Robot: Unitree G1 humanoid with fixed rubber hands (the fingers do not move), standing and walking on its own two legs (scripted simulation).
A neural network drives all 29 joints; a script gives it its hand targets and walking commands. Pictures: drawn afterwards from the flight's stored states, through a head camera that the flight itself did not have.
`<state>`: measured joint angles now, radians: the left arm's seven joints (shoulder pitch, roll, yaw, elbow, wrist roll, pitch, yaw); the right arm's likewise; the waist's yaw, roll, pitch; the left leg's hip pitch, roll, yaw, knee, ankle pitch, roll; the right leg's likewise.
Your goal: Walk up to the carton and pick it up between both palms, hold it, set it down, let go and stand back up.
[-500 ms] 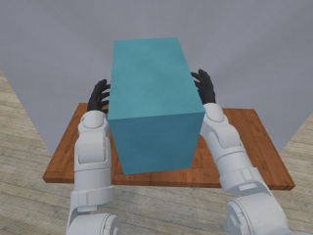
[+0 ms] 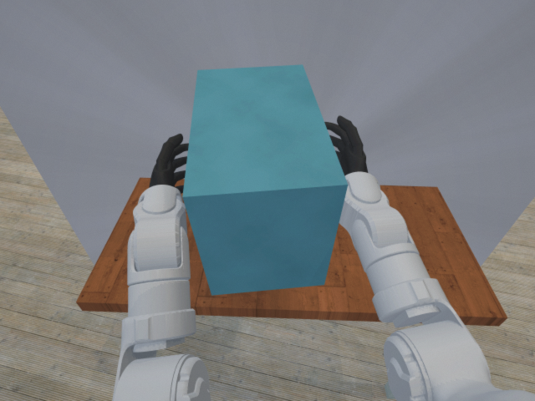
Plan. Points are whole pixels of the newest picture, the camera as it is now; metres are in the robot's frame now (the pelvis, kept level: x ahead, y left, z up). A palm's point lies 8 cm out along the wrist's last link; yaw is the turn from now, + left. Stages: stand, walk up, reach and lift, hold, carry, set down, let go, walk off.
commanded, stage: hold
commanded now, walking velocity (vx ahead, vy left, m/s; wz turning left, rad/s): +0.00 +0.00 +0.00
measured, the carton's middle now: (259, 174) +0.41 +0.00 +0.16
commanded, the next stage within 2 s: none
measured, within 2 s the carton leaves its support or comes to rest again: neither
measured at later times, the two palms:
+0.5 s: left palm (166, 189) +0.36 +0.13 +0.18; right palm (351, 170) +0.37 -0.13 +0.19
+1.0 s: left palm (166, 187) +0.36 +0.13 +0.18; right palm (351, 170) +0.37 -0.13 +0.19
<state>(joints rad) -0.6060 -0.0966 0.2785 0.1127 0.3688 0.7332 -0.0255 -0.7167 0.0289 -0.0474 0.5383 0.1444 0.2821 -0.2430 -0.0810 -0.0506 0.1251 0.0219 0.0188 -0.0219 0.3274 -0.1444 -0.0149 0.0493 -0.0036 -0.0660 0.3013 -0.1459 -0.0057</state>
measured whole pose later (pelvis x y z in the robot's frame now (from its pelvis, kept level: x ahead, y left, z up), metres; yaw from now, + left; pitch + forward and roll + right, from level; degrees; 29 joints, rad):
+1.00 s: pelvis +0.00 +0.00 +0.00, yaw +0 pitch -11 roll -1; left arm -0.58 -0.08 0.23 0.05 0.34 0.72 0.00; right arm -0.68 0.03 -0.04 0.46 0.17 0.26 -0.25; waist -0.09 -0.05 0.13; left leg 0.00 0.02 -0.02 0.35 -0.16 -0.02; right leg 0.04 0.00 -0.07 0.29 -0.14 0.00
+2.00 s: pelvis +0.01 +0.00 +0.00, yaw +0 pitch -12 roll -1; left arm -0.56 -0.09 0.25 0.05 0.36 0.72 -0.02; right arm -0.67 0.03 -0.02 0.48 0.17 0.26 -0.25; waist -0.10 -0.06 0.14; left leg 0.03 0.02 -0.03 0.35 -0.17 -0.02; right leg 0.07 0.00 -0.07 0.29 -0.15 0.00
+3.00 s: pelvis -0.01 +0.00 +0.00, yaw +0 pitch -12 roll -1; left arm -0.61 -0.08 0.25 0.12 0.36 0.71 -0.02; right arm -0.70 0.05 -0.08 0.52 0.12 0.25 -0.24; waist -0.08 -0.06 0.14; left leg 0.00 0.02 -0.02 0.34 -0.14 -0.01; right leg 0.03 0.00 -0.07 0.30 -0.13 -0.01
